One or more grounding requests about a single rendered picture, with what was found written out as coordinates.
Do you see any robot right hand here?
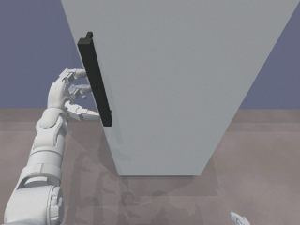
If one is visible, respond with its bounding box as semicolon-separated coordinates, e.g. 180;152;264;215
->
230;212;250;225

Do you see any fridge door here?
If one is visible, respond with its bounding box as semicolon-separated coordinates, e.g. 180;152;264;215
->
61;0;300;175

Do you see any handle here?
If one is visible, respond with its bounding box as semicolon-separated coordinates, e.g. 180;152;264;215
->
77;31;113;127

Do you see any robot left forearm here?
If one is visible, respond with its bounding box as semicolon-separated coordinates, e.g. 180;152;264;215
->
4;108;68;224

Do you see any robot left hand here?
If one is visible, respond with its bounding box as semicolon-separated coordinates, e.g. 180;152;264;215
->
47;68;101;121

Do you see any robot left upper arm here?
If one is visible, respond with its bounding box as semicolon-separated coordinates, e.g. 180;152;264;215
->
1;185;65;225

